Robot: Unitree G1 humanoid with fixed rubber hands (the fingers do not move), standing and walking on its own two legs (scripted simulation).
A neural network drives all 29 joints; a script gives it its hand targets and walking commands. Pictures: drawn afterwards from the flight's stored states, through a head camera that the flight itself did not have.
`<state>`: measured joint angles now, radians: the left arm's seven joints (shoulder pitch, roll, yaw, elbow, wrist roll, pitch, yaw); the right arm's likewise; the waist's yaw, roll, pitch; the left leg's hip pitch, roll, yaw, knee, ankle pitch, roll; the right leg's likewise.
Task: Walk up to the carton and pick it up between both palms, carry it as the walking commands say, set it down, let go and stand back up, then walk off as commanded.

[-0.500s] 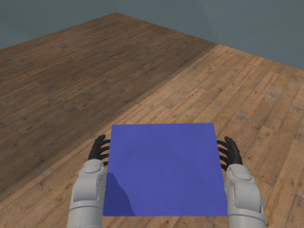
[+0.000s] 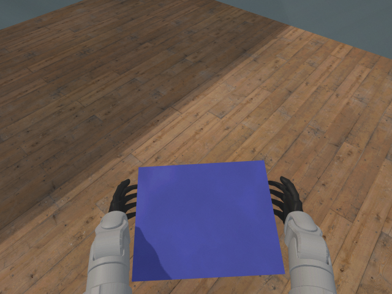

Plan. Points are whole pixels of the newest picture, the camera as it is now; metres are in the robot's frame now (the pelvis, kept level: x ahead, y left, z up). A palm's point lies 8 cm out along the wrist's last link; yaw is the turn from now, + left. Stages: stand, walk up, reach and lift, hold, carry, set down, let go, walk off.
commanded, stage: set down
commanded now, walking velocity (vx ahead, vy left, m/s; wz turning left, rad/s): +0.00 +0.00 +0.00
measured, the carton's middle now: (204, 223) +0.31 +0.01 -0.11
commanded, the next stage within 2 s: none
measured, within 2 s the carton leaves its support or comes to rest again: neither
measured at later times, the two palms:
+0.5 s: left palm (137, 222) +0.31 +0.18 -0.12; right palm (281, 228) +0.31 -0.18 -0.12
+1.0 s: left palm (139, 221) +0.34 +0.20 -0.20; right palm (268, 221) +0.35 -0.17 -0.19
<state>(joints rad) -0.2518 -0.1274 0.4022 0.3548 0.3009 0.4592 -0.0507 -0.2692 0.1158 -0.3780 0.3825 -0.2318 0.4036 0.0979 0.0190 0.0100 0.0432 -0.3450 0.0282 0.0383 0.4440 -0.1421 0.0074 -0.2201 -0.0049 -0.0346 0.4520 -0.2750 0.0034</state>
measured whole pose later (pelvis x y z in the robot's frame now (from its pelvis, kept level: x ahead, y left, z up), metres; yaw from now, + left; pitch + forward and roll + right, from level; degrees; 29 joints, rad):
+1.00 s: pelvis -0.06 +0.01 -0.12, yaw -4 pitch +37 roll -1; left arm -0.62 -0.07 0.54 0.43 0.27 0.33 -0.05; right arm -0.68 0.07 -0.49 0.47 -0.23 0.31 0.13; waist 0.02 -0.01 -0.14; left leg -1.47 0.01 -0.01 1.06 -0.25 0.00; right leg -1.38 0.02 0.03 1.15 -0.42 -0.01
